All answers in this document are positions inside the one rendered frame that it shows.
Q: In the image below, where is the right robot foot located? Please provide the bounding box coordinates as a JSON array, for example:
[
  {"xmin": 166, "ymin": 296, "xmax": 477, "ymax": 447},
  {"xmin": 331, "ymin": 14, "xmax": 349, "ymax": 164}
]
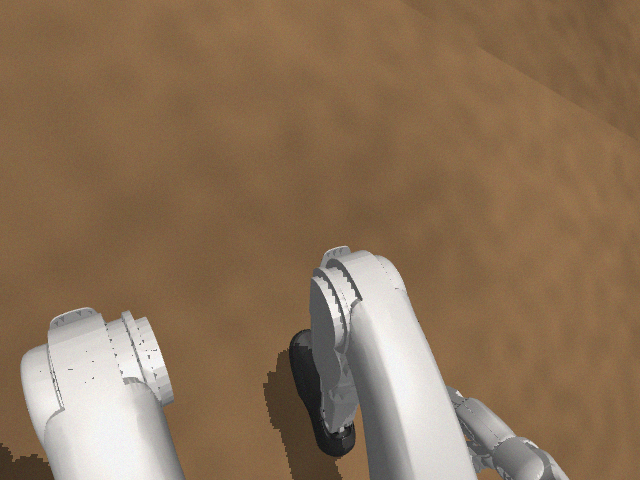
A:
[{"xmin": 289, "ymin": 329, "xmax": 355, "ymax": 457}]

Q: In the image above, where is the right robot arm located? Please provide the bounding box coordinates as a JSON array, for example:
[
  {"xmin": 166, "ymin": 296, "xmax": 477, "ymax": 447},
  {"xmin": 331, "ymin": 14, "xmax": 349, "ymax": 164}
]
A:
[{"xmin": 492, "ymin": 437, "xmax": 570, "ymax": 480}]

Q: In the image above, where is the right robot hand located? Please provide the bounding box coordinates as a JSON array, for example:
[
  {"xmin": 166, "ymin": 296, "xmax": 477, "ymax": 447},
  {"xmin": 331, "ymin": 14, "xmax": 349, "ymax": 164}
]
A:
[{"xmin": 445, "ymin": 385, "xmax": 517, "ymax": 473}]

